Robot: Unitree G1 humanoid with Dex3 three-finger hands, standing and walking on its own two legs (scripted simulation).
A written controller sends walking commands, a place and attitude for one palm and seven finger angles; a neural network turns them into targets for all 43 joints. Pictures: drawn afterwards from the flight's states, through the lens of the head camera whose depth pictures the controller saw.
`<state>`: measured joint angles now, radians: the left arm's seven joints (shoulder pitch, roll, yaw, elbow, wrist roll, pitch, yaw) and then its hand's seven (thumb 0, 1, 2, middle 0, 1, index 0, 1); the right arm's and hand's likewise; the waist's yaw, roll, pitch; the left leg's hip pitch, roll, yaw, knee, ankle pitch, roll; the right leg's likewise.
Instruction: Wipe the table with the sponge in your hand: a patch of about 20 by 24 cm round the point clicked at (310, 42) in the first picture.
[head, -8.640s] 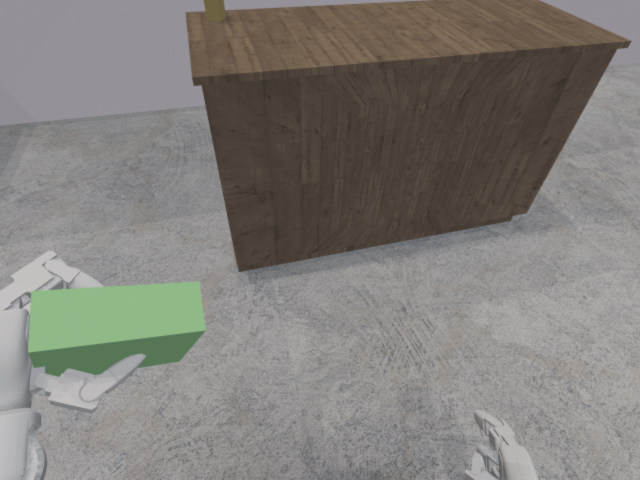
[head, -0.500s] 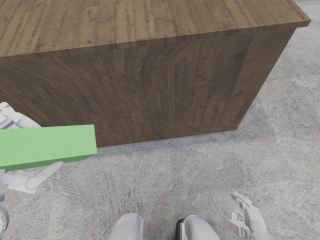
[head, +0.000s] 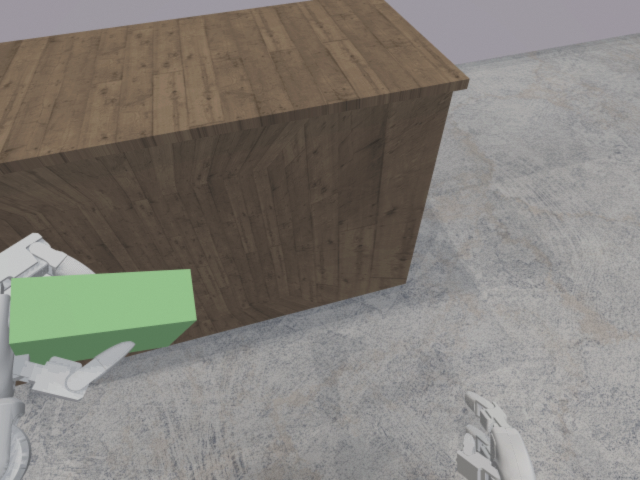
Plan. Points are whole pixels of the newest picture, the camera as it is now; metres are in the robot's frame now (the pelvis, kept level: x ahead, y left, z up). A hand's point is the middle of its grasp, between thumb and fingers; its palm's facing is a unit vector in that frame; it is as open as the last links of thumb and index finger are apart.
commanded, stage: take the last steps up to it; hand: left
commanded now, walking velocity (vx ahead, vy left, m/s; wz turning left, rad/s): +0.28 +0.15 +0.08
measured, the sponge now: (132, 316) +0.23 +0.21 +0.15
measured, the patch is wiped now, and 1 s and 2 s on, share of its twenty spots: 0.00 0.00 0.00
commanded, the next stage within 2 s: come to a stop and stand still in 1.36 s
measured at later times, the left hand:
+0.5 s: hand (84, 331) +0.19 +0.21 +0.19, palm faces +0.38 -0.80 -0.46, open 9.3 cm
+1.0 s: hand (83, 271) +0.25 +0.25 +0.18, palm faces +0.40 -0.78 -0.48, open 9.3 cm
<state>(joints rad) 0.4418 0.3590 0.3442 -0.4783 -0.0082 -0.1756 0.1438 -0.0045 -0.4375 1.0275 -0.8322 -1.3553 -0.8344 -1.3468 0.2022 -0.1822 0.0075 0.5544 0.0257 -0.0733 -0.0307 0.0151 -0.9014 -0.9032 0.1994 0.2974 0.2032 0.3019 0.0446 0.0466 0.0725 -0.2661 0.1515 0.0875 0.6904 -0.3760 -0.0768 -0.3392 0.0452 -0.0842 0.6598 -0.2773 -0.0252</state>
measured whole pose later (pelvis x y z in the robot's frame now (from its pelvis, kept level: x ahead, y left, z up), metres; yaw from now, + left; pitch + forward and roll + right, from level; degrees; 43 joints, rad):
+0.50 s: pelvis -0.02 -0.02 +0.04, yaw +1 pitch +2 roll +6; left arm 0.51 0.35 0.32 -0.43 -0.01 -0.23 0.15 0.00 -0.44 1.03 -0.83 -1.35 -0.84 -1.34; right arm 0.24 -0.27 -0.06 0.63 0.00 -0.05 -0.06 0.02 -0.90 -0.90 0.20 0.30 0.20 0.30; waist 0.00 -0.06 -0.01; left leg -0.33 0.00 0.09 0.68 -0.40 0.01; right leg -0.28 -0.02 -0.06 0.33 -0.09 -0.10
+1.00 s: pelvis +0.04 +0.01 +0.01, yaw +3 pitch -1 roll +2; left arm 0.44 0.34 0.34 -0.45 -0.01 -0.27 0.12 0.00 -0.44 1.03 -0.84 -1.35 -0.84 -1.34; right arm 0.19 -0.18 0.00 0.70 0.01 -0.06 -0.03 0.02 -0.90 -0.90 0.20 0.30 0.21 0.30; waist 0.01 0.04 0.10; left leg -0.48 0.03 0.03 1.17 -0.37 -0.02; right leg -0.28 -0.05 -0.16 0.60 -0.32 -0.06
